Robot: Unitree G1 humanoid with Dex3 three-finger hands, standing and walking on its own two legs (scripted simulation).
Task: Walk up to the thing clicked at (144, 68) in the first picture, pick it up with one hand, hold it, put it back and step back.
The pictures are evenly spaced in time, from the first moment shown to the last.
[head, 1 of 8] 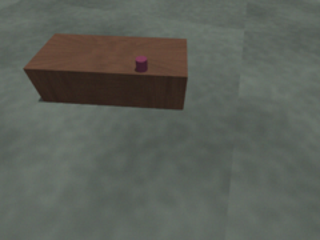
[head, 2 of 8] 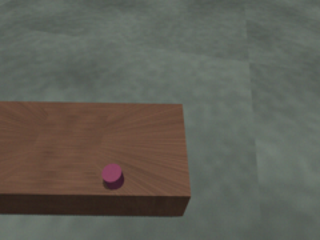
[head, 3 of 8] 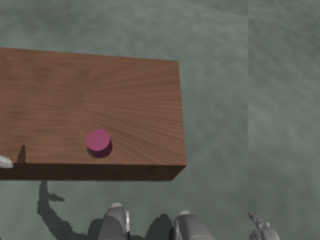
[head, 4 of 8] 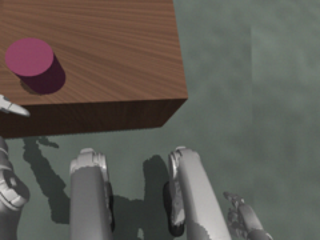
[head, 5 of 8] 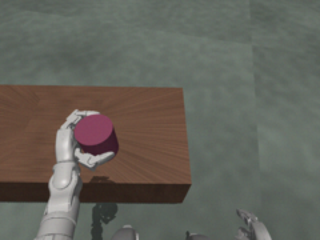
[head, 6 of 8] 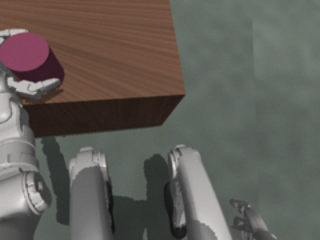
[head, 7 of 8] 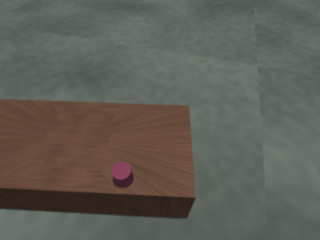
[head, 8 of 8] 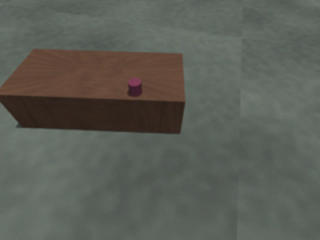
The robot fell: no
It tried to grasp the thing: yes
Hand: left
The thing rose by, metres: 0.39
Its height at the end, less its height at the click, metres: +0.00
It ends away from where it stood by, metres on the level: 0.02
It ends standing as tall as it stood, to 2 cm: yes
